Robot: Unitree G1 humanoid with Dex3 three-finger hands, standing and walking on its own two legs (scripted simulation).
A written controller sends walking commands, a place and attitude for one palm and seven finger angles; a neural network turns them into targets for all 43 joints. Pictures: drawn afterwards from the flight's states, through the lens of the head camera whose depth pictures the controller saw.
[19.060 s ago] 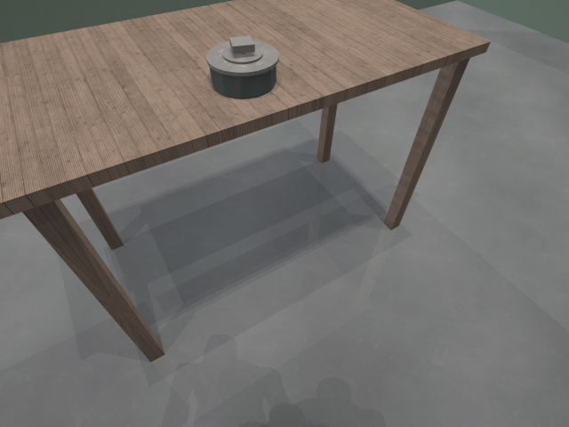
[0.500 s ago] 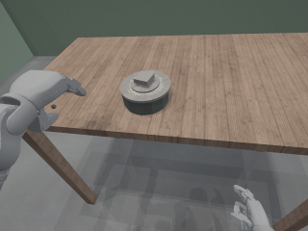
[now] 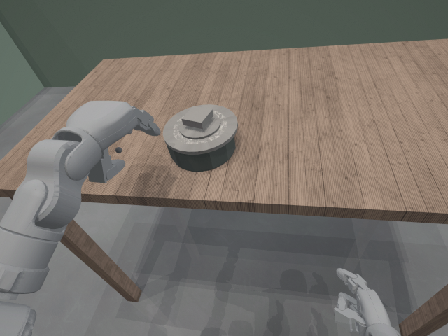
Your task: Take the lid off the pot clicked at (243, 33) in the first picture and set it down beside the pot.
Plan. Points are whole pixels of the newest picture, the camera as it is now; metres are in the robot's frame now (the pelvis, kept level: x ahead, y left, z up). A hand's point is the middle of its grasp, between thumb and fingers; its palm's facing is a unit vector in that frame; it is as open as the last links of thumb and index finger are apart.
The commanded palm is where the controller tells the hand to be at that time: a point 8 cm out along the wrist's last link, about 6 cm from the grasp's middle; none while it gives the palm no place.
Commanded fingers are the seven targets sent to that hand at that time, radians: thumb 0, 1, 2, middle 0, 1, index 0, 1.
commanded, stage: move the open hand above the knob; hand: left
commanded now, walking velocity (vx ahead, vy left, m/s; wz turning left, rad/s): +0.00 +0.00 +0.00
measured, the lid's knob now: (197, 117) +0.49 +0.09 +0.16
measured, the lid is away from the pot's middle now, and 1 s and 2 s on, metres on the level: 0.00 0.00 0.00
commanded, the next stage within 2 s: none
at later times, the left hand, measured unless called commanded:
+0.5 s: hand (127, 101) +0.41 +0.17 +0.26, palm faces +0.02 -0.05 -1.00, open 9.9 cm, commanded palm +0.37 +0.16 +0.29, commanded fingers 0.00 -0.38 1.68 -0.87 -0.08 -0.87 -0.08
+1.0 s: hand (188, 121) +0.42 +0.09 +0.20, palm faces -0.08 +0.07 -0.99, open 9.9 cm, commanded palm +0.42 +0.12 +0.29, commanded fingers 0.00 -0.38 1.68 -0.87 -0.08 -0.87 -0.08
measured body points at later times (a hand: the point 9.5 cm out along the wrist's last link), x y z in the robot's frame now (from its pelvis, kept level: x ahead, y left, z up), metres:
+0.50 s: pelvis +0.02 +0.00 +0.00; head +0.01 -0.05 +0.45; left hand +0.40 +0.18 +0.31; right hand +0.21 -0.22 -0.10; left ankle +0.01 +0.12 -0.74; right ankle +0.06 -0.12 -0.74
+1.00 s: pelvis +0.02 +0.01 +0.00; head +0.03 -0.04 +0.45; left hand +0.42 +0.08 +0.26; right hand +0.20 -0.22 -0.11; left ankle +0.01 +0.12 -0.74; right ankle +0.06 -0.12 -0.74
